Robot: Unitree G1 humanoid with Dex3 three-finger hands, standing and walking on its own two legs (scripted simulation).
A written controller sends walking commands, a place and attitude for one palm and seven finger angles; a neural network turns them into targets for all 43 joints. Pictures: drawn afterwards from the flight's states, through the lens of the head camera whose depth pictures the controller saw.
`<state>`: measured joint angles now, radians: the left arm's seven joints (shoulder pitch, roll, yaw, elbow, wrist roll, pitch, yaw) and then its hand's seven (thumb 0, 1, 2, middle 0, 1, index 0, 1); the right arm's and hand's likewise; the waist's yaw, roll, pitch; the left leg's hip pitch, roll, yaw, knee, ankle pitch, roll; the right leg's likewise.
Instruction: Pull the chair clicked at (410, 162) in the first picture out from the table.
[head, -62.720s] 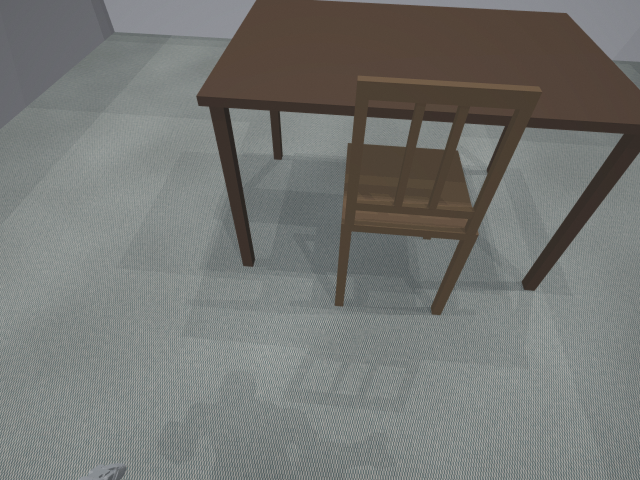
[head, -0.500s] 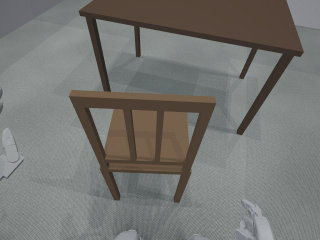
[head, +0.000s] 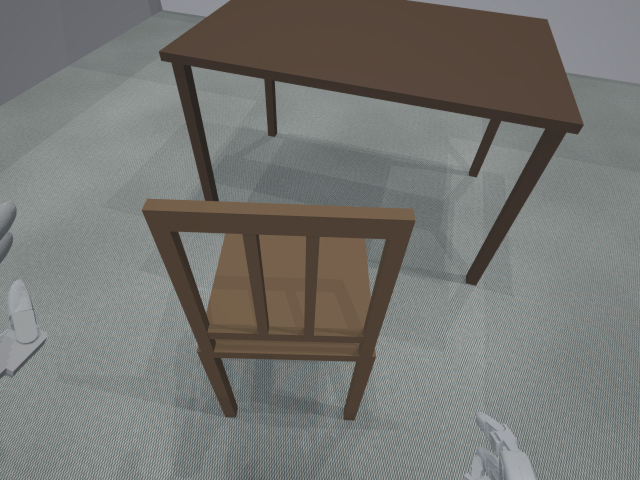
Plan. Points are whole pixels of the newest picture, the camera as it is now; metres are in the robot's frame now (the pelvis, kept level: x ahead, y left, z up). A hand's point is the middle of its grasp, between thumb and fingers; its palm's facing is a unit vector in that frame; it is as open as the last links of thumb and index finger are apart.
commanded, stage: stop stepping back and stand still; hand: left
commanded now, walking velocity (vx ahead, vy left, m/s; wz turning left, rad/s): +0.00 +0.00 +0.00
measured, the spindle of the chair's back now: (258, 287) +0.44 +0.14 -0.09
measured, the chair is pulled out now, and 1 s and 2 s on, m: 0.55 0.55 0.55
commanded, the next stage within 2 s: let the arm hang, fingers relaxed in 0.62 s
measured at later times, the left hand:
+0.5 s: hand (75, 295) +0.25 +0.26 +0.16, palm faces +0.36 -0.79 -0.49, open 7.4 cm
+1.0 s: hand out of the picture +0.10 +0.17 -0.17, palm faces +0.07 -0.99 -0.16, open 7.2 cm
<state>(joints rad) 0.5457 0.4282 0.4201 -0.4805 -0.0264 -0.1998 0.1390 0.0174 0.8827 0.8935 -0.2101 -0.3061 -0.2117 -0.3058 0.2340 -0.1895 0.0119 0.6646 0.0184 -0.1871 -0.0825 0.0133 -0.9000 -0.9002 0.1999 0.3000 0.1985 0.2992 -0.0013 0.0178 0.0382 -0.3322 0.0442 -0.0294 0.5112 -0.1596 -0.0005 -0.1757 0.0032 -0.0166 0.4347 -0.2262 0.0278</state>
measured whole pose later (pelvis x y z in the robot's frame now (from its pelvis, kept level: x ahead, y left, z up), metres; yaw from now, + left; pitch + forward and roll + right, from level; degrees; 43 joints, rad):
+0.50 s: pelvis +0.04 +0.00 +0.01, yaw -1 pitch -1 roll -1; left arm 0.55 0.43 0.41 -0.47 -0.04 -0.19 0.12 0.02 0.88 0.89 -0.21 -0.31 -0.21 -0.31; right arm 0.19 -0.19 0.00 0.66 0.03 -0.15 -0.07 0.01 -0.90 -0.90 0.20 0.30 0.20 0.30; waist 0.01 0.00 0.05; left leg -0.26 0.03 -0.01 0.46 -0.18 -0.01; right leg -0.11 -0.01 0.00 0.38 -0.26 0.03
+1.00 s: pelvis +0.03 +0.00 +0.00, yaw +2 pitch -2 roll -1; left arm 0.30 0.17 0.01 0.81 0.00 0.06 0.03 0.00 0.96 0.89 -0.20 -0.30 -0.20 -0.30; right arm 0.22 -0.18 0.02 0.91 -0.01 0.01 0.00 0.01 -0.90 -0.90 0.20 0.30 0.20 0.30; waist -0.02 -0.03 0.03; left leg -0.32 0.00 -0.05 0.56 -0.22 0.00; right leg -0.16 -0.04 -0.04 0.52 -0.33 0.03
